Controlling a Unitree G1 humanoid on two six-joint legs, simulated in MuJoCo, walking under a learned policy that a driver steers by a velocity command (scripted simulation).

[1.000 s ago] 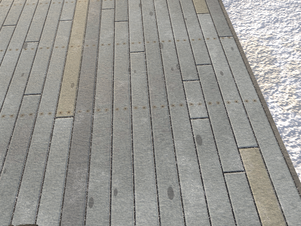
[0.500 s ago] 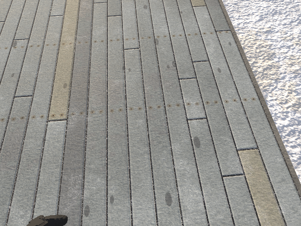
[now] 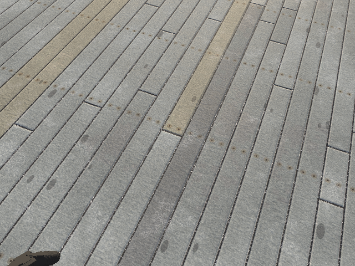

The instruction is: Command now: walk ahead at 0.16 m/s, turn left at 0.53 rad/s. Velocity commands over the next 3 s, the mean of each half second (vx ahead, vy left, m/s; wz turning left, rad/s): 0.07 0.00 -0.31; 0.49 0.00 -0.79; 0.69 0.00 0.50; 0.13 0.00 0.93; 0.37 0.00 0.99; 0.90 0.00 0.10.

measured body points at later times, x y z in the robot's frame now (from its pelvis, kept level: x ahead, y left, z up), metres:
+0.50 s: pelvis +0.08 -0.01 -0.01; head +0.13 -0.02 +0.44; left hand +0.29 +0.25 -0.10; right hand +0.19 -0.32 -0.09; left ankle +0.13 +0.11 -0.74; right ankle +0.09 -0.14 -0.74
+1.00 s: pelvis +0.18 -0.08 -0.01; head +0.19 -0.09 +0.44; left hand +0.50 -0.02 -0.09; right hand -0.02 -0.30 -0.13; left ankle +0.14 +0.10 -0.74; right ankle +0.17 -0.27 -0.69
